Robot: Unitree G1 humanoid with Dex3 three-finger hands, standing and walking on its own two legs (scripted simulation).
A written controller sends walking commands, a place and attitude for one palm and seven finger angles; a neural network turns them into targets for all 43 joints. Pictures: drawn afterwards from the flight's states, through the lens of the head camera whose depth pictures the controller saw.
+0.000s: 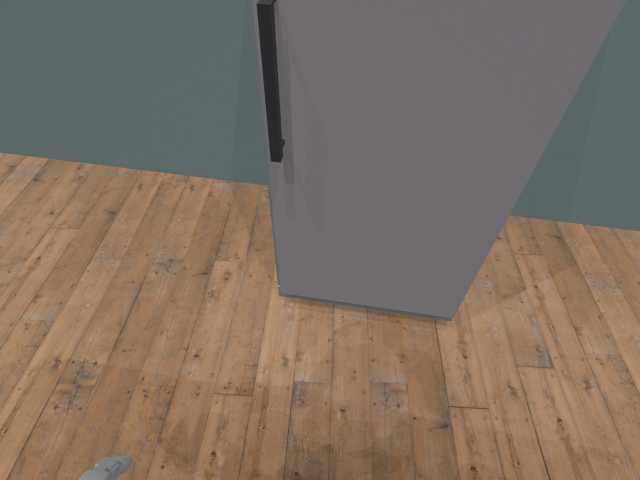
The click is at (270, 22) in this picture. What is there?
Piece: fridge door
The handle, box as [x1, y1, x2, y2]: [257, 0, 284, 161]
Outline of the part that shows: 259,0 257,3 257,13 270,157 272,161 280,161 282,157 282,147 284,139 281,138 273,15 273,3 275,0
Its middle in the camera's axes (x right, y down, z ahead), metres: -0.09 -0.30 +0.76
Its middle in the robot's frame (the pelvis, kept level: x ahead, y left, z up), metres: +0.78 +0.14 +0.11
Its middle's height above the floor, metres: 0.88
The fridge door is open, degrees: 0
